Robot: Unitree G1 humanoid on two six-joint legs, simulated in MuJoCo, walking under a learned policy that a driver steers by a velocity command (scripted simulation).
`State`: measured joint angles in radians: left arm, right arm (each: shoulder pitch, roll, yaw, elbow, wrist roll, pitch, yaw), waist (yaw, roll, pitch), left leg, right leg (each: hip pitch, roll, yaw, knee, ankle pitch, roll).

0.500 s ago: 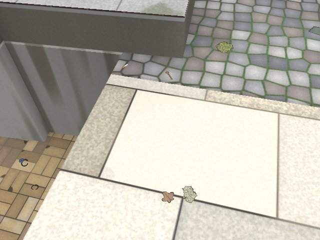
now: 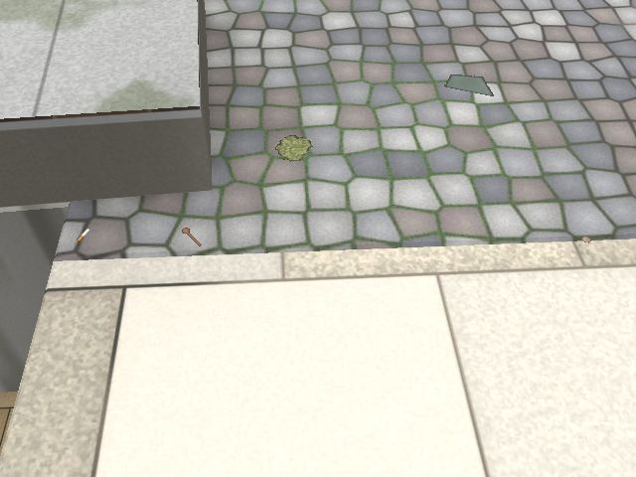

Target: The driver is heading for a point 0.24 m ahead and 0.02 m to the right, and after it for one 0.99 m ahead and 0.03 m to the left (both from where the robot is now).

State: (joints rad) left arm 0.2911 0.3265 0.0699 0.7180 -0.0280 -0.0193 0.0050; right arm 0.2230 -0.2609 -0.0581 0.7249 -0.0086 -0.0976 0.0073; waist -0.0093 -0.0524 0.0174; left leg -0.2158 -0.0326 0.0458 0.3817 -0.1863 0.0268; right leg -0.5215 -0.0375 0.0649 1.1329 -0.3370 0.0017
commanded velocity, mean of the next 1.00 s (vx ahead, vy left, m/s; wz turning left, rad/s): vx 0.50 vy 0.00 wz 0.05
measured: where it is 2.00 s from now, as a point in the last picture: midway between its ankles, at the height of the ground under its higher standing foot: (321, 307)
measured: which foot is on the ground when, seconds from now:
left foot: down 0.00-0.32, up 0.34-0.84, down 0.86-1.00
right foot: up 0.00-0.30, down 0.32-0.88, up 0.90-1.00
